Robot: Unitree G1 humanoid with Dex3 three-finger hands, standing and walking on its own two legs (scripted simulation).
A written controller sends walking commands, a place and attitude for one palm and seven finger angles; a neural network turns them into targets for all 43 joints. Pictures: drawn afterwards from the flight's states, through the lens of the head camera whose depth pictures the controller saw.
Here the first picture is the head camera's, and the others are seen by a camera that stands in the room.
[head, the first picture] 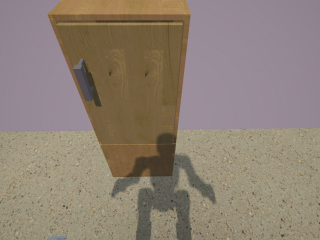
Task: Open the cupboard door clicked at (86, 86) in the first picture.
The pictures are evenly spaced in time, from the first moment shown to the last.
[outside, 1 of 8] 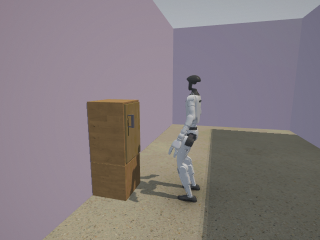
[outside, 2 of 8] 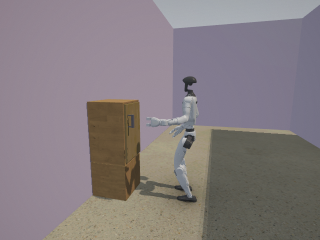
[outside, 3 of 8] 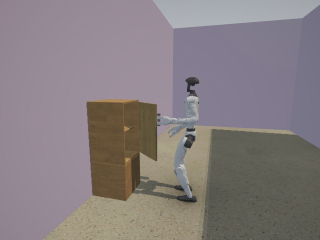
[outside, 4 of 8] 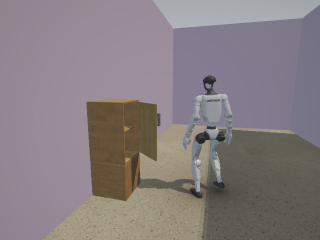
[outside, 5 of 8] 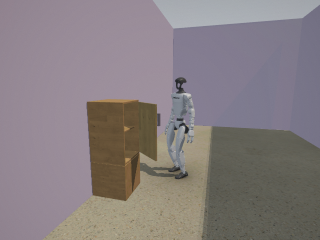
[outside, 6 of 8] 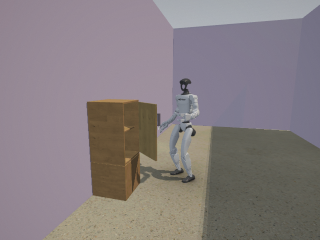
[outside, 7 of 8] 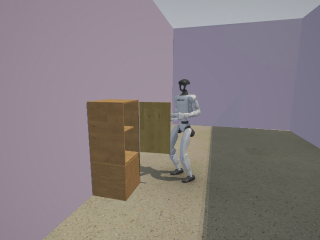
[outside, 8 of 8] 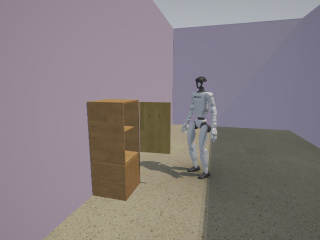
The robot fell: no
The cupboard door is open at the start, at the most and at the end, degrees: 0 95 93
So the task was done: yes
